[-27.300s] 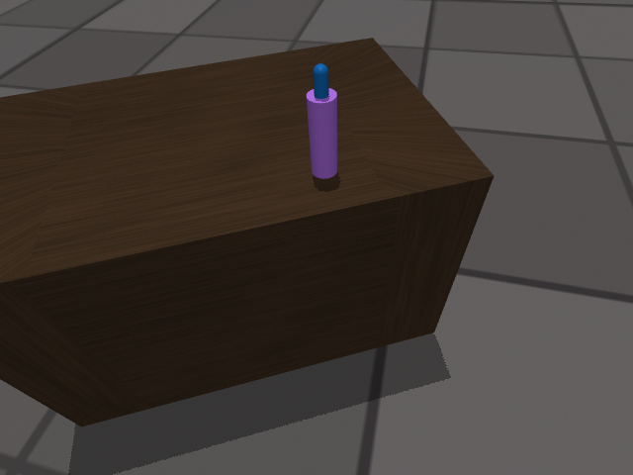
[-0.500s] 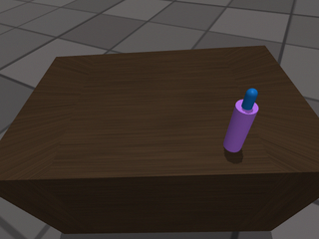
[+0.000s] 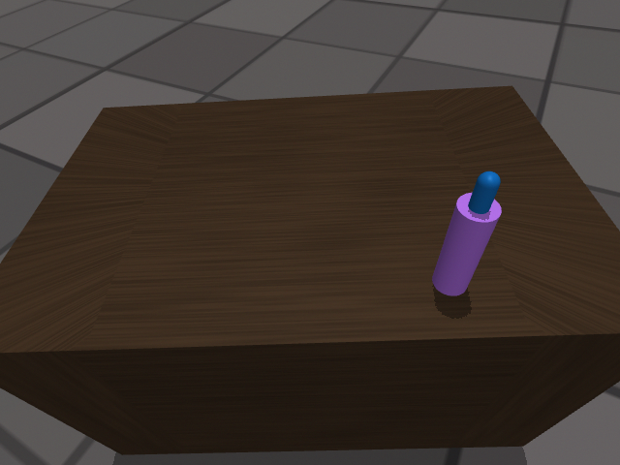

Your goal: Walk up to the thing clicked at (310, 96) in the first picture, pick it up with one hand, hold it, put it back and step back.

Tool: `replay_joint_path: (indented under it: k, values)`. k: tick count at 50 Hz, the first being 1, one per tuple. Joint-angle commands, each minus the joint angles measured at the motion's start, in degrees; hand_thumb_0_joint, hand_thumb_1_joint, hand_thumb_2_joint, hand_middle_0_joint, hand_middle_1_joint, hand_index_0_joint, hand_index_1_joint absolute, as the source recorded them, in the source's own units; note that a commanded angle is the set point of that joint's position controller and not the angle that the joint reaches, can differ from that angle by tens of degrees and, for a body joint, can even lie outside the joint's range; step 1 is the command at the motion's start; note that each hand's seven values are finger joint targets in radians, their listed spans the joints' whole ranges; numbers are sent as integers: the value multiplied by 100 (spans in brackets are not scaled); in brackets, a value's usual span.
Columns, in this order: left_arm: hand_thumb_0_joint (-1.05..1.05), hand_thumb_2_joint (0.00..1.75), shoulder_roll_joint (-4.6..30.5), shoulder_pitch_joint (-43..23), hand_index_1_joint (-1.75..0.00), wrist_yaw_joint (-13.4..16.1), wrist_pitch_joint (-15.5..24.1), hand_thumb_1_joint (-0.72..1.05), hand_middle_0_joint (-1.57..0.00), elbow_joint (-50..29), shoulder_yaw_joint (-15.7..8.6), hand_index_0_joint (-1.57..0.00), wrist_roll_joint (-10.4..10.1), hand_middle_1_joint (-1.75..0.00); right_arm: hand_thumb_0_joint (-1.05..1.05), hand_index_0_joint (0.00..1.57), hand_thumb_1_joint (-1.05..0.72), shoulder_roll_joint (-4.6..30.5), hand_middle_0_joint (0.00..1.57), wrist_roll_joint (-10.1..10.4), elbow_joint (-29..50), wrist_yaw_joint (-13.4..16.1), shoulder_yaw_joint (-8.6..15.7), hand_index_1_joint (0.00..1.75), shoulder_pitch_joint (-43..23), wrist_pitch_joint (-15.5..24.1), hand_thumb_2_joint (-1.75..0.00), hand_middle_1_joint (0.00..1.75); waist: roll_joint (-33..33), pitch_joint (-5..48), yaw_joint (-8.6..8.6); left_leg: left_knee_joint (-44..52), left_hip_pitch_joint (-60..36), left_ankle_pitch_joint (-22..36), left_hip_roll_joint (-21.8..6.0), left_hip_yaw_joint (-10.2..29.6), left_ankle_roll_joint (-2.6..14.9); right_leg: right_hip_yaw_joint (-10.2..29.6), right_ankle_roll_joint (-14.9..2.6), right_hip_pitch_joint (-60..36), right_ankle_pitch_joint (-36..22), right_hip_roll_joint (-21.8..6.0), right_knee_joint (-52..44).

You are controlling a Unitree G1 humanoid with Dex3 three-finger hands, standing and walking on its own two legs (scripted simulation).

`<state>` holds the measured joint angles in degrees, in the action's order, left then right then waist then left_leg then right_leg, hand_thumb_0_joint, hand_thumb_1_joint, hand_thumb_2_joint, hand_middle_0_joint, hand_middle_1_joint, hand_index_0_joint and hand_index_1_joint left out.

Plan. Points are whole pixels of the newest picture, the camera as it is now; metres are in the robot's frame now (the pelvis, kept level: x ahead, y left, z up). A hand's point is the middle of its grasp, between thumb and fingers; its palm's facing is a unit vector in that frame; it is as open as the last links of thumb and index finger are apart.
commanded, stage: stand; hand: right
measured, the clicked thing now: (467, 236) +0.43 -0.19 +0.04
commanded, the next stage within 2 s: step back in 0.68 s
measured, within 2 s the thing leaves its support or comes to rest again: neither
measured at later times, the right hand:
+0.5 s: hand out of the picture +0.07 -0.25 -0.16, palm faces -0.03 +0.94 -0.33, open 7.4 cm
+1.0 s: hand out of the picture +0.02 -0.25 -0.17, palm faces -0.02 +0.90 -0.44, open 7.4 cm
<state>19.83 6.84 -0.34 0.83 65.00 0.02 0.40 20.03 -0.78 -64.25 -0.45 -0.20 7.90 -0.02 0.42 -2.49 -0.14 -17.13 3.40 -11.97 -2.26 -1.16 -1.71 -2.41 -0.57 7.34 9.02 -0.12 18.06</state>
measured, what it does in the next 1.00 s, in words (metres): shifts its weight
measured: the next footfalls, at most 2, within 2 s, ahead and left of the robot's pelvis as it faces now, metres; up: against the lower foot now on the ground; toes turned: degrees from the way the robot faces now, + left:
right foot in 1.44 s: -0.14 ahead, -0.07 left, +0.00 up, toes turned -3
left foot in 1.78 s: -0.22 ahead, +0.16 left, +0.00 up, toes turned -3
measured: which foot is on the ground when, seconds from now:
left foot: down 0.00-1.00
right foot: down 0.00-1.00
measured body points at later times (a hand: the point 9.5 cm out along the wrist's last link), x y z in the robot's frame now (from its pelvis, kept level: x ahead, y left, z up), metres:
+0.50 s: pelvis +0.00 +0.00 +0.00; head +0.01 +0.00 +0.45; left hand +0.07 +0.31 -0.13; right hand +0.07 -0.29 -0.14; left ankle -0.03 +0.14 -0.75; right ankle +0.01 -0.11 -0.75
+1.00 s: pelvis -0.06 +0.05 -0.03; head +0.01 +0.06 +0.41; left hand +0.08 +0.36 -0.16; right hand +0.02 -0.29 -0.14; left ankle -0.08 +0.16 -0.75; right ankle +0.01 -0.11 -0.75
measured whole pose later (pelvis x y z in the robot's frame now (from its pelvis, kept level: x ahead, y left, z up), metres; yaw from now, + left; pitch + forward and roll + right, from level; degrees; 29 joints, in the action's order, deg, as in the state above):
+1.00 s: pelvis -0.06 +0.05 -0.03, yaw +0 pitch -1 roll +0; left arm 23.3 1.0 0.3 -2.9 53.2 -2.9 1.0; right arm 23.4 -0.7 -55.2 -0.8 3.8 7.2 -2.1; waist -2.1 -9.9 0.6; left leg -36.5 14.5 -21.0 1.0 0.8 1.2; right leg -0.4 1.3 22.6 12.6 -3.9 36.2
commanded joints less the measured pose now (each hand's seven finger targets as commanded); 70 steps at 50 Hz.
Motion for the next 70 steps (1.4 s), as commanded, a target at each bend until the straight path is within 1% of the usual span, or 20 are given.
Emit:
replay_joint_path:
  k: [1, 33, 34, 35, 38, 39, 41, 42, 45, 48, 49, 50, 51, 53, 54, 55, 59, 63, 68, 70]
  values:
    - [0, 90, 1246, -160, -30, 88, 100, 90, -20, -340, -212, -20, 6, -30, 0, 20, -90, 1240, 20, 6, 302, 108, 219, 30, -209, 155, -90, 30, 23, 345, -24, 263, 142, 890, -599, 474, 231, 617, -91, -295, -1074, -776, -203]
    - [0, 90, 1272, -183, -30, 92, 109, 90, -20, -349, -224, -20, 17, -30, 0, 20, -90, 1218, 20, 11, 332, 107, 225, 30, -234, 164, -90, 30, -81, 380, 3, 313, 28, 938, -625, 459, 261, 609, -69, -257, -1042, -790, -189]
    - [0, 90, 1623, -293, -30, 106, 30, 90, -20, -523, -505, -20, -85, -30, 0, 20, -90, 1483, 20, 43, 396, 94, 370, 30, -413, 57, -90, 30, -165, -278, -75, -331, 471, 1725, -514, 445, 396, 695, -106, 184, -1980, -715, 263]
    - [0, 90, 1619, -196, -30, 130, 4, 90, -20, -601, -526, -20, -102, -30, 0, 20, -90, 1420, 20, 93, 476, 105, 386, 30, -280, 23, -90, 30, -196, -29, -42, -614, 423, 1930, -486, 336, 400, 658, -217, 80, -2290, -767, 371]
    - [0, 90, 1684, -176, -30, 141, -63, 90, -20, -853, -600, -20, -102, -30, 0, 20, -90, 1343, 20, 134, 646, 100, 440, 30, -114, -61, -90, 30, -411, 645, -30, -1570, 386, 1484, -132, 148, 397, 1060, -700, 57, -2503, -1174, 395]
    - [0, 90, 1751, -294, -30, 140, -89, 90, -20, -967, -620, -20, -76, -30, 0, 20, -90, 1296, 20, 139, 708, 89, 456, 30, -101, -103, -90, 30, -606, 666, -21, -1998, 494, 741, 93, 49, 363, 1300, -932, 176, -2439, -1441, 294]
    - [0, 90, 1817, -478, -30, 169, -121, 90, -20, -1208, -645, -20, 64, -30, 0, 20, -90, 1241, 20, 92, 821, 63, 513, 30, 17, -225, -90, 30, -1122, 553, -54, -3393, 1015, -1900, 391, 218, 419, 1847, -1496, 518, -2244, -2104, 131]
    - [0, 90, 1846, -617, -30, 174, -120, 90, -20, -1346, -676, -20, 123, -30, 0, 20, -90, 1220, 20, 94, 904, 45, 514, 30, 197, -270, -90, 30, -1146, 494, 55, -3615, 1114, -2121, 211, 552, 477, 1749, -1535, 643, -2184, -2160, 254]
    - [0, 90, 1634, -813, -30, 190, -174, 90, -20, -1558, -591, -20, 165, -30, 0, 20, -90, 1281, 20, 132, 1001, 30, 571, 30, 397, -235, -90, 30, -1056, 582, 131, -3070, 1230, -1666, 216, 495, 427, 1282, -1230, 565, -2208, -1672, 831]
    - [0, 90, 1587, -783, -30, 139, -319, 90, -20, -1706, -559, -20, 58, -30, 0, 20, -90, 1234, 20, -38, 960, 50, 609, 30, 698, -129, -90, 30, -634, 600, 236, -848, 832, 59, 275, 52, 324, 917, -737, 567, -1346, -1169, 1639]
    - [0, 90, 1343, -562, -30, 123, -379, 90, -20, -1777, -505, -20, 11, -30, 0, 20, -90, 1559, 20, -169, 1096, 72, 715, 30, 549, -91, -90, 30, 130, 515, 123, -270, 667, 1169, -436, 1032, 448, 688, -420, 990, -452, -632, 2328]
    - [0, 90, 1035, -388, -30, 139, -405, 90, -20, -1811, -461, -20, -31, -30, 0, 20, -90, 2051, 20, -240, 1226, 65, 792, 30, 259, -49, -90, 30, 1334, 405, -73, -67, 312, 2522, -1497, 2508, 856, 522, -134, 2007, 2234, 488, 3224]
    - [0, 90, 1324, -619, -30, 220, -434, 90, -20, -1821, -561, -20, 45, -30, 0, 20, -90, 2450, 20, -130, 1369, 60, 886, 30, 246, -46, -90, 30, 1387, 550, 289, -86, 863, 2842, -2061, 3035, 1578, 1183, -40, 1734, 3024, 648, 4206]
    - [0, 90, 1374, -518, -30, 272, -461, 90, -20, -1684, -569, -20, 22, -30, 0, 20, -90, 1964, 20, -113, 1461, 149, 761, 30, -247, -19, -90, 30, 579, 377, 33, -466, 601, 3134, -1535, 1973, 1424, 1632, -69, 2155, 2466, 714, 5141]
    - [0, 90, 1324, -285, -30, 263, -456, 90, -20, -1598, -566, -20, -34, -30, 0, 20, -90, 1774, 20, -147, 1513, 188, 715, 30, -428, -11, -90, 30, 592, 346, -138, -687, 358, 3220, -1204, 1544, 1237, 1647, -44, 2345, 2133, 717, 5282]
    - [0, 90, 1357, -106, -30, 246, -449, 90, -20, -1617, -585, -20, -28, -30, 0, 20, -90, 1683, 20, -122, 1570, 225, 703, 30, -351, -2, -90, 30, 726, 330, -189, -788, 206, 3237, -1159, 1386, 1254, 1542, -30, 2417, 1911, 671, 5343]
    - [0, 90, 1264, -123, -30, 199, -375, 90, -20, -1898, -627, -20, 58, -30, 0, 20, -90, 1529, 20, -48, 1606, 283, 695, 30, 170, -12, -90, 30, 599, 528, 82, -1037, -618, 3655, -1255, 1391, 1418, 1290, 229, 2407, 1963, 588, 4805]
    - [0, 90, 1235, -201, -30, 162, -355, 90, -20, -2060, -665, -20, 52, -30, 0, 20, -90, 1626, 20, -43, 1674, 292, 721, 30, 422, -31, -90, 30, 655, 513, 285, -1098, -618, 3431, -1337, 1385, 1539, 1066, 244, 2090, 2039, 435, 3755]
    - [0, 90, 1180, 372, -30, 74, -315, 90, -20, -1895, -706, -20, 96, -30, 0, 20, -90, 1767, 20, -63, 1931, 212, 732, 30, -6, -77, -90, 30, 884, 704, 80, -1069, 352, 1793, -1360, 1332, 1397, 491, 58, 915, 1624, 176, 2184]
    - [0, 90, 1143, 858, -30, 53, -284, 90, -20, -1709, -736, -20, 129, -30, 0, 20, -90, 1807, 20, -16, 1959, 189, 718, 30, -232, -121, -90, 30, 827, 736, -182, -1281, 869, 1409, -1304, 1259, 1150, 302, -93, 202, 739, 126, 1049]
